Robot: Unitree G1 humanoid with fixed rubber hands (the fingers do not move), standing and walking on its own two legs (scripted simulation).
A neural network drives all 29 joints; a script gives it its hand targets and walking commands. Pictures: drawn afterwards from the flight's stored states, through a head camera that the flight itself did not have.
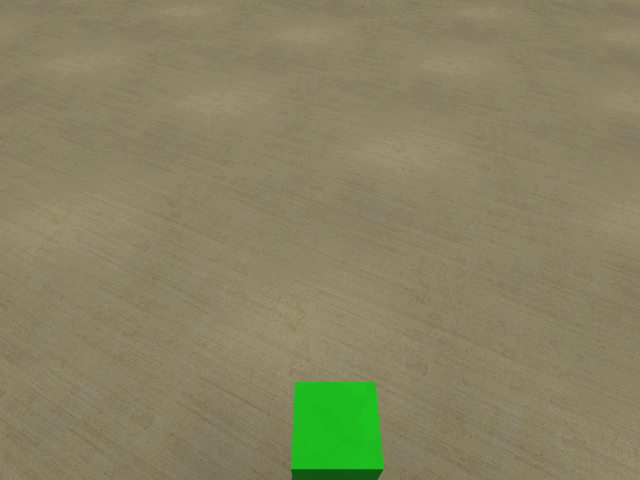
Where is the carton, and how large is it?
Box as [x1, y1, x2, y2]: [291, 382, 383, 479]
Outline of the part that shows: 295,382 291,471 293,479 377,479 383,469 375,383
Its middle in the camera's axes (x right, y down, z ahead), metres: +0.04 +0.52 +1.04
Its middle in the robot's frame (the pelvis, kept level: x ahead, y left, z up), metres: +0.36 -0.02 -0.65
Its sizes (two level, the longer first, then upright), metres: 0.210 0.200 0.250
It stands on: the floor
